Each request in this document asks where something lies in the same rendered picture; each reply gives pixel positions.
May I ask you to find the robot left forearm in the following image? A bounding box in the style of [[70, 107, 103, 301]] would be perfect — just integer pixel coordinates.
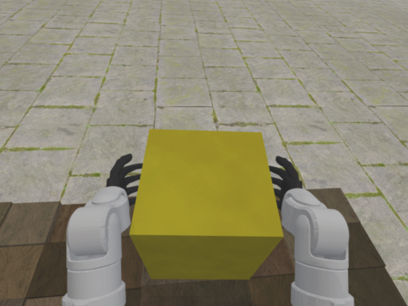
[[62, 186, 131, 306]]

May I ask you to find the robot right hand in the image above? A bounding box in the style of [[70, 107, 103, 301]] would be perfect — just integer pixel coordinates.
[[269, 156, 303, 211]]

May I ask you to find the robot right forearm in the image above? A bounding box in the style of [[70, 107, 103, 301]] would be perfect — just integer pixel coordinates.
[[281, 188, 354, 306]]

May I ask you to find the carton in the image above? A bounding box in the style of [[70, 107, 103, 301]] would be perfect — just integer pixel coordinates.
[[129, 129, 284, 280]]

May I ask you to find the robot left hand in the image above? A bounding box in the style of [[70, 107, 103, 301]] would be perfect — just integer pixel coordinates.
[[106, 154, 143, 206]]

